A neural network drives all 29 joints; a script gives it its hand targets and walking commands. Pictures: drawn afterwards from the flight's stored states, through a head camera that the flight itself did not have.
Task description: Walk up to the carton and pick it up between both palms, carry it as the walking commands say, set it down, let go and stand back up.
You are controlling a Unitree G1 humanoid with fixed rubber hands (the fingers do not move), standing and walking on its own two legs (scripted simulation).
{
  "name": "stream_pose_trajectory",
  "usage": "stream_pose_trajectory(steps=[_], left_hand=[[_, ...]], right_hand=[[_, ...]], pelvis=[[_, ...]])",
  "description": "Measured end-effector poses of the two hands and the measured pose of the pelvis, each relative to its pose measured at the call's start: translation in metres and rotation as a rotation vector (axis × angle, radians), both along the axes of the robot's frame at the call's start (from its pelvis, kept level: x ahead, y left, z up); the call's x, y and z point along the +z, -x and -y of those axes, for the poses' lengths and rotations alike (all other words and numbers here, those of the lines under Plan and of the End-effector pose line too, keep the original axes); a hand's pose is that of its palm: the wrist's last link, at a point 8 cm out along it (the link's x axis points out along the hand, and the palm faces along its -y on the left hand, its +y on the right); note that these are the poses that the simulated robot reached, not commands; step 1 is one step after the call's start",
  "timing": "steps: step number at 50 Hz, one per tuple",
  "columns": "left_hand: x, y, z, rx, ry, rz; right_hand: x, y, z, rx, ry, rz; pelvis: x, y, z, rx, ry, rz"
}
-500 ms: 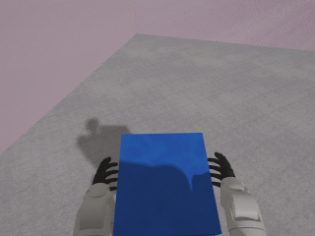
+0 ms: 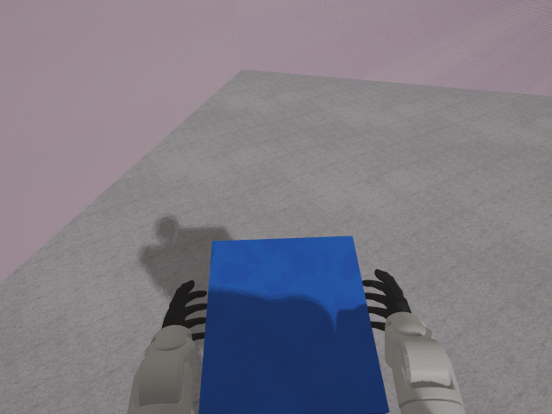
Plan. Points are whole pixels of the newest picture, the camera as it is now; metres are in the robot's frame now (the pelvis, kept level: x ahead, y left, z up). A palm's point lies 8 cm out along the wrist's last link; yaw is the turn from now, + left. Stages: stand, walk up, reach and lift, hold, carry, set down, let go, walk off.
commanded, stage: carry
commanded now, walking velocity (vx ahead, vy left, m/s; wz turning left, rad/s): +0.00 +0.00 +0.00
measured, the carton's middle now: (285, 333) +0.30 +0.00 -0.05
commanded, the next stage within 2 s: none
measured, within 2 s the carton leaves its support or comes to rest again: neither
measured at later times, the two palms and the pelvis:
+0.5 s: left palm (183, 329) +0.27 +0.15 +0.03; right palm (401, 316) +0.28 -0.17 +0.03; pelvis +0.01 -0.01 +0.00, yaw +0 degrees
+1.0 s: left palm (192, 324) +0.28 +0.14 +0.03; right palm (408, 313) +0.29 -0.18 +0.03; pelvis +0.02 -0.02 +0.00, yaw +0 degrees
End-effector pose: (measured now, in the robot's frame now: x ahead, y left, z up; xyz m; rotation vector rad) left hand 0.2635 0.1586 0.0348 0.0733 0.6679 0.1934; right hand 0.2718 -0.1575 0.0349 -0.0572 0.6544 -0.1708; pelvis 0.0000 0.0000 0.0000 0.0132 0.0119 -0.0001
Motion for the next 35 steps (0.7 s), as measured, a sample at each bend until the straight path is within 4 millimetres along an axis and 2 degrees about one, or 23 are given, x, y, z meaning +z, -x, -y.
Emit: stream_pose_trajectory(steps=[35], left_hand=[[0.0, -0.01, 0.012, -0.002, 0.004, 0.001]], right_hand=[[0.0, -0.01, 0.012, -0.004, 0.003, 0.006]], pelvis=[[-0.002, -0.011, 0.011, -0.004, -0.004, 0.006]])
